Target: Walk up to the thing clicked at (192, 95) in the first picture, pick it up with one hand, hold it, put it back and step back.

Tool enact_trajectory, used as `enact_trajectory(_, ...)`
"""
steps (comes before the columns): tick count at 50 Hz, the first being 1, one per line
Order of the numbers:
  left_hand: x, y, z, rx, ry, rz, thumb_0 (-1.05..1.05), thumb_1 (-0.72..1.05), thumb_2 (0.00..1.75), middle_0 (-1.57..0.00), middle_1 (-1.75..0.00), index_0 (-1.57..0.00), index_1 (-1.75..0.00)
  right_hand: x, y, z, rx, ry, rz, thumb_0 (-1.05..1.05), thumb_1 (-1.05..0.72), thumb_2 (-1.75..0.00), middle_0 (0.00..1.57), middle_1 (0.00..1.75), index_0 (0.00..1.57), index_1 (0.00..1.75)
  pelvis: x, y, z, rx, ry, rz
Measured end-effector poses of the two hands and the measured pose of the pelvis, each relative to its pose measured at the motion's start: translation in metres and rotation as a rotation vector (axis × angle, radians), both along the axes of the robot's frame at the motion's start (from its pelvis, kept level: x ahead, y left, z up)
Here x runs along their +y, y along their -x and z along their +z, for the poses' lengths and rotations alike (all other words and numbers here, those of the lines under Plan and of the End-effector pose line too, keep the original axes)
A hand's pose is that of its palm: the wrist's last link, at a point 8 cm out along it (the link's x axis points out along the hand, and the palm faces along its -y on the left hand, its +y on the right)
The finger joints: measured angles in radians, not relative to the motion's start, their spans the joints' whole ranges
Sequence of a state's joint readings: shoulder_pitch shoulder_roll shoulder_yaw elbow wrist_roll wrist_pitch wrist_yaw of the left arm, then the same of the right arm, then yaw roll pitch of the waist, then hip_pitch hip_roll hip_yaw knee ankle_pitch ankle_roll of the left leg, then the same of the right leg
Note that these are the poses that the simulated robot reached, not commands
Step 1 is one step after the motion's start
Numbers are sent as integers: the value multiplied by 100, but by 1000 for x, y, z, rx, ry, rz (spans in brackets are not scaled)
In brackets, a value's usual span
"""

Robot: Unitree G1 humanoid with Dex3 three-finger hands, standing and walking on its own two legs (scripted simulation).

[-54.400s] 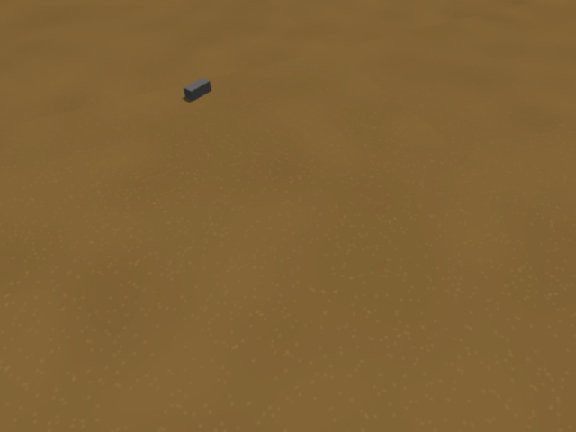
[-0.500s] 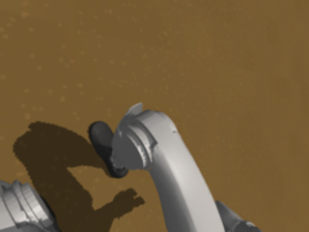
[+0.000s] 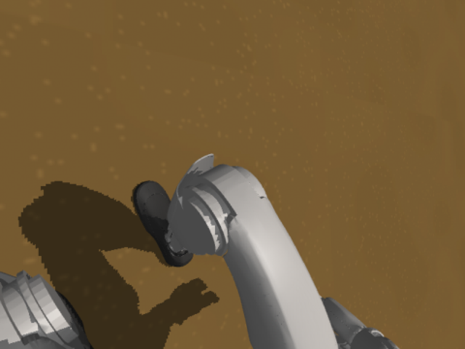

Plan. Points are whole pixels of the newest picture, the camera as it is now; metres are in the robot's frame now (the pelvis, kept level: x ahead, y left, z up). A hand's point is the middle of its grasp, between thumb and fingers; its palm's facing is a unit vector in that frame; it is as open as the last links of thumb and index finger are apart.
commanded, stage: close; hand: left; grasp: from above
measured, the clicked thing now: out of the picture +0.55 +0.30 -0.31
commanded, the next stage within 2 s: settle in 0.16 s
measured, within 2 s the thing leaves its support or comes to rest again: neither
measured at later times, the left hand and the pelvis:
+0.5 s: hand out of the picture +0.54 +0.29 -0.27, palm faces -0.42 -0.14 -0.89, open 10.4 cm; pelvis +0.00 +0.00 +0.00, yaw +0 degrees
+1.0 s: hand out of the picture +0.54 +0.36 -0.13, palm faces -0.36 -0.08 -0.93, open 11.7 cm; pelvis +0.01 +0.00 +0.02, yaw +3 degrees
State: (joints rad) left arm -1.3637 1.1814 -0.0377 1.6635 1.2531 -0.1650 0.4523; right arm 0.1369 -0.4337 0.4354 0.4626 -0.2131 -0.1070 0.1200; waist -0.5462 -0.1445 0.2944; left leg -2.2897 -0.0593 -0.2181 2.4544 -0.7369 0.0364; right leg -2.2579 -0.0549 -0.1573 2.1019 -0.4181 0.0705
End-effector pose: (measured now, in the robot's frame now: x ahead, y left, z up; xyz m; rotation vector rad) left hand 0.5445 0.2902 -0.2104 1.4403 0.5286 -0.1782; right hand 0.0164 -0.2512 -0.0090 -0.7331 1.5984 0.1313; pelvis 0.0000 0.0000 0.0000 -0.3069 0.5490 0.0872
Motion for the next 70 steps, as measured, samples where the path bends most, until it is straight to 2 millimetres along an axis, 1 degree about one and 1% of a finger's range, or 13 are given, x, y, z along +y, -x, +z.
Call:
enact_trajectory(13, 0, 0, 0, -1, 0, 2, 0, 9, 33, -53, -64, -60, -55, 3, -1, 0, 0, -5, 7, 0, -90, -90, 20, 30, 20, 30, 1, 0, 0, -2, 4, 3)
enact_trajectory(27, 0, 0, 1, 0, 3, 5, 1, 7, 34, -54, -63, -61, -54, 1, 0, 1, 8, -5, -4, 0, -92, -90, 20, 30, 20, 30, -1, 1, 2, 5, 0, 1)
enact_trajectory(32, 6, 1, 3, -1, 11, 20, 0, 7, 34, -55, -62, -61, -54, -1, 0, 4, 9, 9, -21, 0, -92, -90, 20, 30, 20, 30, -2, -1, 2, 16, -2, 0)
enact_trajectory(35, 14, 1, 9, -5, 1, 20, 0, 7, 34, -56, -62, -61, -55, -4, -1, 6, 15, 16, -28, 0, -92, -90, 20, 30, 20, 30, -2, -2, 3, 26, -4, 2)
enact_trajectory(37, 21, -1, 18, -24, -4, 22, 0, 7, 36, -55, -64, -60, -58, -6, -2, 7, 18, 20, -34, 0, -92, -90, 20, 30, 20, 30, -2, -2, 4, 33, -5, 4)
enact_trajectory(40, 33, -3, 38, -61, -7, 36, 0, 2, 41, -50, -70, -55, -65, -10, -7, 7, 11, 25, -42, 0, -92, -90, 20, 30, 20, 30, -2, -4, 6, 46, -5, 7)
enact_trajectory(45, 58, -5, 87, -88, -50, 45, 0, -6, 52, -41, -80, -46, -75, -18, -21, 3, -29, 30, -62, 0, -92, -90, 20, 30, 20, 30, 0, -7, 10, 70, -7, 20)
enact_trajectory(48, 65, -3, 119, -78, -70, 28, 0, -10, 58, -37, -84, -42, -79, -20, -32, -1, -61, 22, -78, 0, -92, -90, 20, 30, 20, 30, 2, -8, 16, 79, -17, 28)
enact_trajectory(53, 62, 8, 167, -55, -53, -5, 0, -14, 65, -30, -91, -35, -86, -17, -51, -4, -112, -7, -94, 0, -91, -90, 20, 30, 20, 30, 7, -6, 34, 93, -36, 46)
enact_trajectory(57, 54, 16, 196, -43, -22, -18, 0, -17, 69, -26, -95, -31, -90, -13, -66, 2, -164, -20, -101, 0, -91, -89, 20, 30, 20, 30, 8, -3, 50, 97, -53, 57)
enact_trajectory(60, 50, 20, 216, -41, -14, -23, 0, -19, 71, -24, -97, -29, -92, -12, -73, 7, -199, -19, -108, 0, -91, -89, 20, 30, 20, 30, 8, 0, 60, 100, -65, 63)
enact_trajectory(64, 52, 21, 242, -43, -27, -23, 0, -23, 74, -21, -101, -26, -96, -14, -75, 13, -231, -8, -130, 0, -91, -89, 20, 30, 20, 30, 6, 2, 69, 97, -82, 68)
enact_trajectory(70, 62, 26, 275, -17, -48, 8, 0, -30, 79, -15, -107, -20, -102, -14, -68, 16, -234, -11, -170, 0, -91, -90, 20, 30, 20, 30, 4, 4, 84, 97, -110, 67)
